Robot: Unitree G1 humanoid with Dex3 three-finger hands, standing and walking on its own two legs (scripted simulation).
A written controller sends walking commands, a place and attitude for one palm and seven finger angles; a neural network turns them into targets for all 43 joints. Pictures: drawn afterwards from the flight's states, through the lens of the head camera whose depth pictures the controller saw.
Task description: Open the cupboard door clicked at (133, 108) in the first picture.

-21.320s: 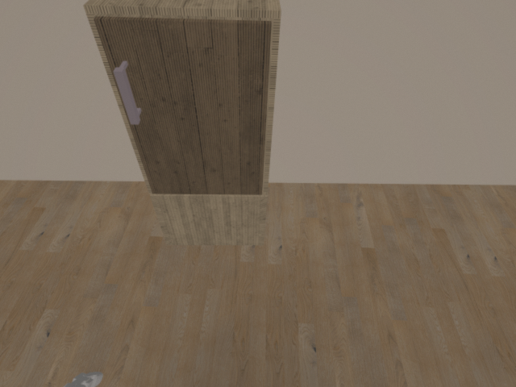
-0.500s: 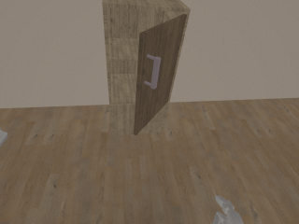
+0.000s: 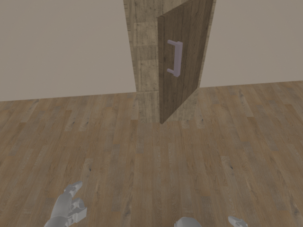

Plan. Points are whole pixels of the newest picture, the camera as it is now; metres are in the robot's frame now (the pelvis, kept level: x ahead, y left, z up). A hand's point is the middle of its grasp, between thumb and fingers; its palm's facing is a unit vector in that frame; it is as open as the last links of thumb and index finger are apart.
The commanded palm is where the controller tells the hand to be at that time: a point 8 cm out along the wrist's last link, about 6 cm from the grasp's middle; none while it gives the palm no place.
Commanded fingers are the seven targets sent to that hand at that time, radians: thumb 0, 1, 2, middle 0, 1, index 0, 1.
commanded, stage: let the arm hang, fingers relaxed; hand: left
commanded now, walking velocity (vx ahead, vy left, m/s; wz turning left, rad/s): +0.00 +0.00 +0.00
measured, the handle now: (173, 58) +0.73 -0.10 +0.05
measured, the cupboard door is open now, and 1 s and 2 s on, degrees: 48 48 48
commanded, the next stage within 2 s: look to check the result in 0.90 s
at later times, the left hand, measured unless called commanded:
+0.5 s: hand out of the picture +0.04 +0.17 -0.14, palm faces +0.04 -0.96 -0.28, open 7.3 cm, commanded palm none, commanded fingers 0.00 0.90 0.90 -0.20 -0.30 -0.20 -0.30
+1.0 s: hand out of the picture +0.01 +0.14 -0.15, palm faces +0.02 -0.98 -0.21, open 7.3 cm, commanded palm none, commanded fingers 0.00 0.90 0.90 -0.20 -0.30 -0.20 -0.30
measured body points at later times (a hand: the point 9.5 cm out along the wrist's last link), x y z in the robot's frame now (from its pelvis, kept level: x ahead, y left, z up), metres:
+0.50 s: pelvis +0.01 -0.03 +0.02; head +0.03 -0.05 +0.47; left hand +0.04 +0.22 -0.12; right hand +0.02 -0.24 -0.15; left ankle -0.01 +0.08 -0.72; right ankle +0.04 -0.13 -0.72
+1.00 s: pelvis +0.01 -0.03 +0.02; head +0.03 -0.05 +0.47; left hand +0.01 +0.19 -0.13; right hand -0.02 -0.24 -0.15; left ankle -0.01 +0.08 -0.72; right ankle +0.04 -0.13 -0.72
